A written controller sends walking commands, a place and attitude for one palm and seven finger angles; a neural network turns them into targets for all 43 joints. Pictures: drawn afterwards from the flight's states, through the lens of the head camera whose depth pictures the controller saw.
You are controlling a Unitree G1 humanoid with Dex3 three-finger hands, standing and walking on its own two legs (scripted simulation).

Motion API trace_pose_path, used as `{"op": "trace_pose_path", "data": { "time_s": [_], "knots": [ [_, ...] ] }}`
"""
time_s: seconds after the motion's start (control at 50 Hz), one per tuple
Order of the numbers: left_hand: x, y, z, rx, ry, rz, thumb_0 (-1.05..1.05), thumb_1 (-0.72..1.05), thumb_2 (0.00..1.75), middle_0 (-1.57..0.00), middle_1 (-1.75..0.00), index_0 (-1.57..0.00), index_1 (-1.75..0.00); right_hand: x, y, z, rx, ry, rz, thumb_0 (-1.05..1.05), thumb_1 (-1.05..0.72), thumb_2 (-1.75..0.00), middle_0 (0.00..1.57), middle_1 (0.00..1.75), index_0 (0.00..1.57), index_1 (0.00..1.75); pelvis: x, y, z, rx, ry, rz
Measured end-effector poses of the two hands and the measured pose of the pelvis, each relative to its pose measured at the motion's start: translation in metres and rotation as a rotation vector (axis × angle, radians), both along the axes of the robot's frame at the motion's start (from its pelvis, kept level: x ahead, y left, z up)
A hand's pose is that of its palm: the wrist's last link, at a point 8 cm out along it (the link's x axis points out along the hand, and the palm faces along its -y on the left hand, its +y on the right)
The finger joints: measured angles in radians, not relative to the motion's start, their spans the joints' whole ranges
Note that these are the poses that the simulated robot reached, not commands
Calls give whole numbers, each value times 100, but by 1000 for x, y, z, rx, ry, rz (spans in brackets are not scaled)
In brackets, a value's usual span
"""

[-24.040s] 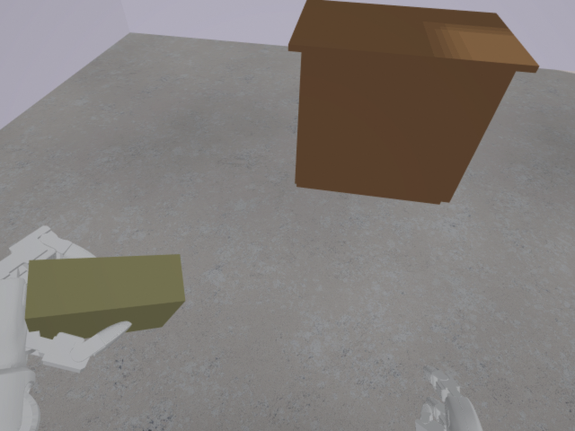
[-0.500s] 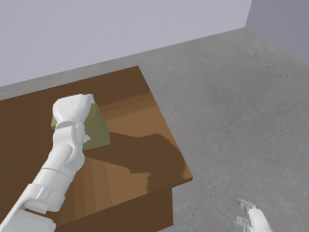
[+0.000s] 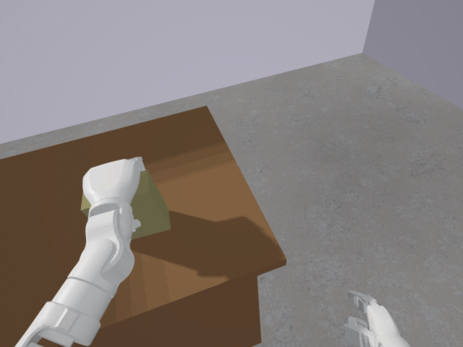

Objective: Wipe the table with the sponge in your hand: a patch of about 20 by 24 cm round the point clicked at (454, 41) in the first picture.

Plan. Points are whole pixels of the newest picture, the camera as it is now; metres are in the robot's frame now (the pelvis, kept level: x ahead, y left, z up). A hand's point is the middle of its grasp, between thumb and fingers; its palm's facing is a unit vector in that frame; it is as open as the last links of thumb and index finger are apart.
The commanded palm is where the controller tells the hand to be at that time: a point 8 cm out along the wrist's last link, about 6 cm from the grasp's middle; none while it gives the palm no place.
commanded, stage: wipe back along the middle lane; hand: left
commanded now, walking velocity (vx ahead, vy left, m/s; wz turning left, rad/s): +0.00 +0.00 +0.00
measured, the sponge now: (134, 215) +0.33 +0.24 +0.05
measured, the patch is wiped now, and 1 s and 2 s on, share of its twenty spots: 0.75 0.75 0.80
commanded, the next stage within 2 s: slide across to the third lane in 0.90 s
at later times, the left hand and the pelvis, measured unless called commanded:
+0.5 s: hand (126, 214) +0.30 +0.22 +0.10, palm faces +0.11 -0.09 -0.99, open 9.6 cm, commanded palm +0.25 +0.20 +0.14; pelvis +0.00 +0.00 +0.00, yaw +0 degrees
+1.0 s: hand (127, 239) +0.25 +0.19 +0.11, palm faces +0.18 -0.20 -0.96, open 9.6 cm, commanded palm +0.21 +0.18 +0.14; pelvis +0.00 +0.00 +0.00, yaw -1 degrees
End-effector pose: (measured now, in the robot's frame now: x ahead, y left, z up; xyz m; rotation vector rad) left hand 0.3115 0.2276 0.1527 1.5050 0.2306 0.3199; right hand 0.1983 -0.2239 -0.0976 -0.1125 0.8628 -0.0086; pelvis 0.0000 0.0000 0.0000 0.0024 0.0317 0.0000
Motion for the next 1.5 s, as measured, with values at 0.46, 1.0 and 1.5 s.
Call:
{"op": "trace_pose_path", "data": {
  "time_s": [0.46, 1.0, 1.5],
  "knots": [
    [-36, -13, 2, -51, -44, 0, 3, -46, 111, -73, -147, -75, -144, 26, 15, 13, 46, -89, 50, 2, -90, -89, 19, 30, 20, 30, 0, -1, -2, 2, -24, -7],
    [-92, -29, 5, -161, -122, -49, 3, -46, 110, -73, -147, -75, -144, 22, 15, 15, 57, -98, 62, 2, -90, -89, 19, 30, 20, 30, -4, -3, -3, 3, -46, -22],
    [-79, -83, 10, -196, -91, -177, 1, -48, 110, -77, -143, -79, -139, 15, 13, 22, 79, -122, 76, 2, -90, -89, 19, 30, 20, 30, -20, -15, -1, 11, -86, -26]
  ]
}}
